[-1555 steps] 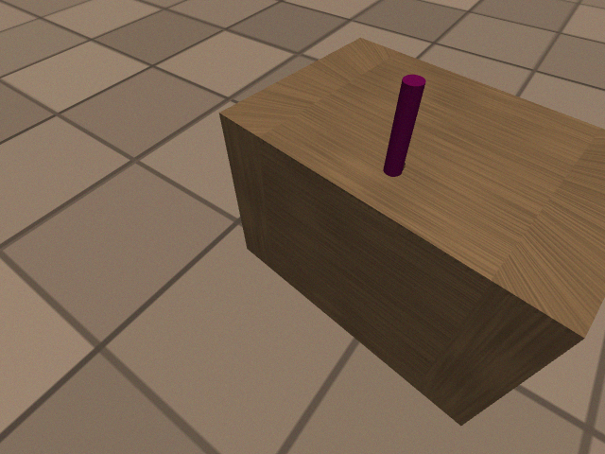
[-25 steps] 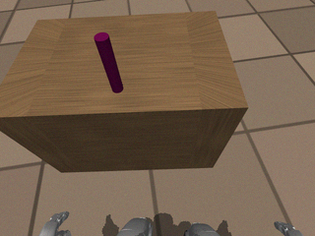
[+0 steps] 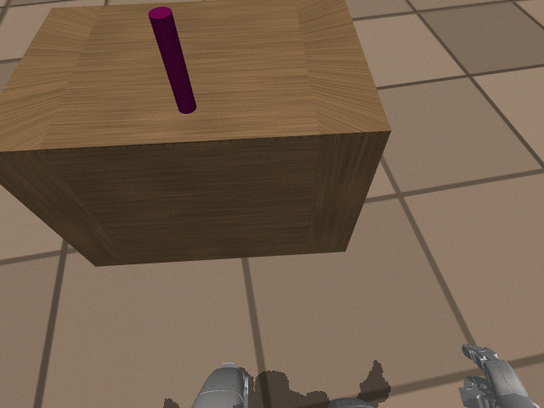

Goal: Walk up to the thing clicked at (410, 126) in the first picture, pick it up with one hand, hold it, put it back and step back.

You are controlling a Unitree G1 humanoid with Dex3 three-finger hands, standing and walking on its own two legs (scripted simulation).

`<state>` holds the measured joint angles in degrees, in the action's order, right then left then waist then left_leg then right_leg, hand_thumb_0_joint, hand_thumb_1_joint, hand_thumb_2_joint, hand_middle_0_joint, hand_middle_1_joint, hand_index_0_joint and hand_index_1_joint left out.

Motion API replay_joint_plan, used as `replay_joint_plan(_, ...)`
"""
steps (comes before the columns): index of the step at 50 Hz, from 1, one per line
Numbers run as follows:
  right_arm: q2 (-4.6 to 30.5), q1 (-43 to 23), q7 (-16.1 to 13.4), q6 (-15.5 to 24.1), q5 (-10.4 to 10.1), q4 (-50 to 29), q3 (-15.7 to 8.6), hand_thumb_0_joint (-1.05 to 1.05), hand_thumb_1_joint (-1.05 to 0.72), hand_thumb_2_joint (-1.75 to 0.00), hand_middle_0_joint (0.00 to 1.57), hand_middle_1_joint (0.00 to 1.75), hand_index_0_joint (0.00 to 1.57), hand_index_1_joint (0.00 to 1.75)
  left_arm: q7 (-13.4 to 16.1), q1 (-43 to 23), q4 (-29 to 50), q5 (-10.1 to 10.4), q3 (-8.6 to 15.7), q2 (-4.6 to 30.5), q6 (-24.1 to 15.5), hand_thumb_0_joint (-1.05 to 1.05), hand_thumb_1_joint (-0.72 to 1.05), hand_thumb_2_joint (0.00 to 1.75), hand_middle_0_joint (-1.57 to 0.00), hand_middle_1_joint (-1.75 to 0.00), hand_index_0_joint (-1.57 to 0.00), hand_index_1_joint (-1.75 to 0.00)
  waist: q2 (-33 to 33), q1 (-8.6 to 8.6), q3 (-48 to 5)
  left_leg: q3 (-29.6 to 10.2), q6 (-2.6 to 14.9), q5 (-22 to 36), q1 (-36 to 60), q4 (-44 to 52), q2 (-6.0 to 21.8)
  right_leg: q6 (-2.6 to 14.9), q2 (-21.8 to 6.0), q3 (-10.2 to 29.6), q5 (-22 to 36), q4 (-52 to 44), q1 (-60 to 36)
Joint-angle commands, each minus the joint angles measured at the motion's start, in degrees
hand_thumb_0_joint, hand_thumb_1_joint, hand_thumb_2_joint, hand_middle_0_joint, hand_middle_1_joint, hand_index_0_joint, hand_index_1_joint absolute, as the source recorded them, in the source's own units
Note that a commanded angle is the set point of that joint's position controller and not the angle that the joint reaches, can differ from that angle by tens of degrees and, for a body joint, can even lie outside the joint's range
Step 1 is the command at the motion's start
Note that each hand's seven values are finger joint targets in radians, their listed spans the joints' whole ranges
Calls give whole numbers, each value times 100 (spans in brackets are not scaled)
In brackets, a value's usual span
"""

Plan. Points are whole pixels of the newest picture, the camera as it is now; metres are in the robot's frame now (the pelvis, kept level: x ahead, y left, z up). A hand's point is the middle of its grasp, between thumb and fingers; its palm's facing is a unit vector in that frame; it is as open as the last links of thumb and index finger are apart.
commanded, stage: step back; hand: left
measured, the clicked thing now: (175, 66) +0.78 +0.24 +0.02
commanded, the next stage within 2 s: stand in 1.88 s
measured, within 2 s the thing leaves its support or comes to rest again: neither
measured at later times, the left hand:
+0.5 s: hand out of the picture -0.04 +0.26 -0.13, palm faces +0.06 -0.92 -0.38, open 7.4 cm
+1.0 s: hand out of the picture -0.26 +0.25 -0.13, palm faces +0.13 -0.89 -0.43, open 7.4 cm
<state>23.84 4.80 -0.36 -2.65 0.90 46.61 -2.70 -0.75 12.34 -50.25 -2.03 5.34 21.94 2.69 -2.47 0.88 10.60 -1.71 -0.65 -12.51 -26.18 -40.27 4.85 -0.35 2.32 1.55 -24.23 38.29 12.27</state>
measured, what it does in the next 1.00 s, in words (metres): walks backwards: left foot, then right foot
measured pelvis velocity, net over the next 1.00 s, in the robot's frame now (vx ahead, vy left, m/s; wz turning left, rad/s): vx -0.31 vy -0.05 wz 0.14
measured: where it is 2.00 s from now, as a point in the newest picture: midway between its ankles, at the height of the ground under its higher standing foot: outside the picture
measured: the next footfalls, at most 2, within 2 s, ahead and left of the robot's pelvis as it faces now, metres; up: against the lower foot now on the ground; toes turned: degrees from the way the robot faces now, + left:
left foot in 0.30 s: -0.06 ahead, +0.11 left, +0.00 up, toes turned +3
right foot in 0.62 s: -0.24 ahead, -0.16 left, +0.00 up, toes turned +6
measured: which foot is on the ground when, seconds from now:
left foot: down 0.00-0.00, up 0.02-0.28, down 0.30-0.64, up 0.66-0.94, down 0.96-1.00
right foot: down 0.00-0.32, up 0.34-0.60, down 0.62-1.00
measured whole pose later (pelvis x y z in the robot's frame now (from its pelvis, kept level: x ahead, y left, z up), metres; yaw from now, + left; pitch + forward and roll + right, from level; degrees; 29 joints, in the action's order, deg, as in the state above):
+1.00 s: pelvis -0.31 -0.05 +0.00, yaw +8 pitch -3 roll +2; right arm 21.9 11.8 0.5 -2.5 1.9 55.3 -3.3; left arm 0.3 9.3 -50.3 -2.4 4.1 23.2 1.6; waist 2.1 1.6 7.9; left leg -0.4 0.5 -20.9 -12.8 -36.6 -2.9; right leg 0.4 -5.2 -1.1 -19.8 43.0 22.8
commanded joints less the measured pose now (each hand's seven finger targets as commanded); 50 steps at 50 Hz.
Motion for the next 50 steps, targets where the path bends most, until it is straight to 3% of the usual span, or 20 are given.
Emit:
replay_joint_plan(1, 1119, -121, -220, 71, -65, -493, -403, 0, -90, -90, 20, 30, 20, 30, 114, -153, 754, -61, 506, 2167, -163, 0, 90, 90, -20, -30, -20, -30, 1671, 235, -654, -902, -25, -2265, -278, -2594, -819, 1793, -2740, 3208, 1019, -2280, 1375)
replay_joint_plan(4, 982, 467, -195, 139, -140, -185, -310, 0, -90, -90, 20, 30, 20, 30, 196, -826, 857, -54, 321, 1453, -196, 0, 90, 90, -20, -30, -20, -30, 1032, -237, -737, -699, 49, -1518, -193, -2883, -1114, 1164, -1590, 1110, 2763, -1311, 793)
replay_joint_plan(12, 824, 750, -146, 227, 18, -112, -284, 0, -90, -90, 20, 30, 20, 30, 283, -358, 965, 40, 253, 1379, -76, 0, 90, 90, -20, -30, -20, -30, 1275, 64, -1345, 121, 79, -1135, 484, 608, -648, 1068, -1605, 963, 3840, -276, -796)
replay_joint_plan(14, 940, 985, -143, 261, 55, 41, -365, 0, -90, -90, 20, 30, 20, 30, 239, -379, 1018, 89, 159, 1247, 3, 0, 90, 90, -20, -30, -20, -30, 826, -4, -1530, -15, 205, 547, 1401, 1748, -502, 678, -1293, 690, 3112, 283, -223)
replay_joint_plan(15, 1362, 903, -152, 269, 139, -35, -478, 0, -90, -90, 20, 30, 20, 30, 207, -204, 1048, 113, 86, 1044, 13, 0, 90, 90, -20, -30, -20, -30, -6, 59, -1600, -1496, 606, 1394, 1994, 1743, 576, 377, -759, 465, 1751, 866, 926)
replay_joint_plan(16, 1998, 648, -86, 231, 55, -137, -550, 0, -90, -90, 20, 30, 20, 30, 251, -602, 1112, 180, 133, 1103, 24, 0, 90, 90, -20, -30, -20, -30, -1083, -159, -1480, -2581, 1568, 1995, 1220, 1955, 1633, 142, 81, -86, -950, 1798, 1098)
replay_joint_plan(17, 2022, 668, -93, 256, 111, -156, -592, 0, -90, -90, 20, 30, 20, 30, 305, -885, 1073, 88, 220, 1235, 44, 0, 90, 90, -20, -30, -20, -30, -872, -363, -1317, -3075, 1912, 1986, 715, 2063, 1896, 119, 125, 643, -1484, 2797, 1046)
replay_joint_plan(19, 1477, 230, -164, 274, 96, -145, -411, 0, -90, -90, 20, 30, 20, 30, 268, -563, 826, 191, 213, 1142, 74, 0, 90, 90, -20, -30, -20, -30, -118, 35, -1218, -1747, 1584, 2344, 975, 1661, 1255, 196, 243, 1068, -928, 3480, 1322)
replay_joint_plan(26, 1325, 326, -133, 152, 146, -232, -414, 0, -90, -90, 20, 30, 20, 30, 164, -194, 625, 93, 149, 1004, -70, 0, 90, 90, -20, -30, -20, -30, -877, -85, -1328, -1230, 1425, 1823, 1865, 1245, 1031, -58, -171, 248, -610, 816, 1051)
replay_joint_plan(29, 1405, 140, -93, 10, 52, -241, -380, 0, -90, -90, 20, 30, 20, 30, 158, 296, 245, 54, 166, 975, -145, 0, 90, 90, -20, -30, -20, -30, -855, 120, -1596, -865, 1042, 1296, 1317, 880, 712, 87, 2, -337, 659, -1259, -185)
replay_joint_plan(30, 1251, 122, -68, -6, 14, -262, -325, 0, -90, -90, 20, 30, 20, 30, 173, 417, 165, 2, 205, 1122, -170, 0, 90, 90, -20, -30, -20, -30, -650, 162, -1561, -732, 730, 626, 738, 645, 507, 202, -137, -77, 905, -1416, -526)
replay_joint_plan(31, 915, 156, -54, -3, -12, -324, -230, 0, -90, -90, 20, 30, 20, 30, 171, 433, 192, -81, 312, 1505, -197, 0, 90, 90, -20, -30, -20, -30, 411, 133, -1261, -554, 384, -645, -410, -148, -197, 447, -962, 1391, 313, -1709, -634)
replay_joint_plan(32, 809, -146, -151, 1, -31, -461, -258, 0, -90, -90, 20, 30, 20, 30, 168, 32, 366, -71, 474, 2231, -158, 0, 90, 90, -20, -30, -20, -30, 1859, 396, -1037, -374, 76, -2174, -574, -1513, -1056, 1452, -2463, 2926, 533, -2266, 646)
replay_joint_plan(33, 1053, -99, -187, -29, -43, -404, -380, 0, -90, -90, 20, 30, 20, 30, 195, -326, 578, -71, 476, 2296, -214, 0, 90, 90, -20, -30, -20, -30, 1662, 300, -724, -1050, -17, -2321, -302, -2566, -773, 1863, -2915, 3428, 746, -2386, 1474)
replay_joint_plan(36, 970, 461, -163, -6, -77, -56, -296, 0, -90, -90, 20, 30, 20, 30, 258, -1027, 670, -68, 257, 1491, -243, 0, 90, 90, -20, -30, -20, -30, 714, -223, -775, -880, -14, -1511, -200, -3059, -1124, 1145, -1673, 1117, 2542, -1333, 966)
replay_joint_plan(42, 923, 210, -100, 89, 88, -109, -279, 0, -90, -90, 20, 30, 20, 30, 285, -71, 497, -102, 315, 1564, -275, 0, 90, 90, -20, -30, -20, -30, 1236, 376, -1102, -350, -82, -1833, -491, -1206, -687, 1205, -1772, 1405, 1208, -1273, -718)
replay_joint_plan(47, 896, 1074, -13, 210, 73, 564, -398, 0, -90, -90, 20, 30, 20, 30, 183, -455, 451, -14, 198, 1519, -193, 0, 90, 90, -20, -30, -20, -30, 1054, -54, -1203, 423, 212, -911, 1821, 1614, -777, 796, -1468, 897, -224, -1070, 646)
replay_joint_plan(48, 1069, 1100, -9, 231, 146, 617, -464, 0, -90, -90, 20, 30, 20, 30, 164, -188, 394, -12, 82, 1271, -177, 0, 90, 90, -20, -30, -20, -30, 380, -77, -1192, -327, 344, -1459, 2413, 1869, -444, 531, -1140, 598, -788, -513, 1487)
replay_joint_plan(49, 1458, 980, -1, 268, 224, 514, -487, 0, -90, -90, 20, 30, 20, 30, 146, -392, 469, 74, -33, 927, -203, 0, 90, 90, -20, -30, -20, -30, -988, -217, -1089, -2613, 877, -3407, 2118, 2707, 941, 150, -471, 33, -1196, 498, 2419)
replay_joint_plan(50, 1819, 600, 23, 280, 165, 418, -527, 0, -90, -90, 20, 30, 20, 30, 180, -904, 377, 34, 145, 1375, -217, 0, 90, 90, -20, -30, -20, -30, -778, -401, -618, -3256, 1498, -4247, 512, 3113, 1646, 86, -437, 164, -1096, 1369, 1776)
